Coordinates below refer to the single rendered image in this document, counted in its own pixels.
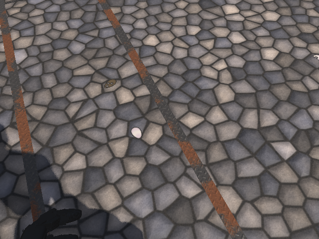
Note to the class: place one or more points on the robot left hand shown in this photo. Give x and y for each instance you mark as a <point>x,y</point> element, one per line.
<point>49,221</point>

